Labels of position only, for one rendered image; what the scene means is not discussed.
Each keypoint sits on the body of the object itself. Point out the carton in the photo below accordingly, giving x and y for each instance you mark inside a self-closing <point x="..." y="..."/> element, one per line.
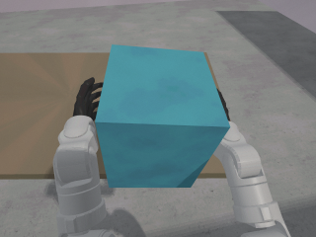
<point x="159" y="118"/>

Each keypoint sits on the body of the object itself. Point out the left robot hand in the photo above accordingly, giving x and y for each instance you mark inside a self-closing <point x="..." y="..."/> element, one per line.
<point x="83" y="105"/>

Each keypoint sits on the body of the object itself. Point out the robot right forearm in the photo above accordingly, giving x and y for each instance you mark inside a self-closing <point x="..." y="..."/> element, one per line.
<point x="253" y="202"/>

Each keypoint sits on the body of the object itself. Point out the robot right upper arm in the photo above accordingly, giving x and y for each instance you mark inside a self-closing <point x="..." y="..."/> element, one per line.
<point x="271" y="232"/>

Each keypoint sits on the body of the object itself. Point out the table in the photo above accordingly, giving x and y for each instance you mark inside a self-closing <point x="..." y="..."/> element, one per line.
<point x="38" y="91"/>

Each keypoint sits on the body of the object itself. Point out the right robot hand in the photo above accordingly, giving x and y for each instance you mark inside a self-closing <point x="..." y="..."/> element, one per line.
<point x="223" y="104"/>

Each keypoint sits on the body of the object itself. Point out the robot left forearm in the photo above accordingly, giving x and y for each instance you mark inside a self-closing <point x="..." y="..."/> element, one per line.
<point x="77" y="178"/>

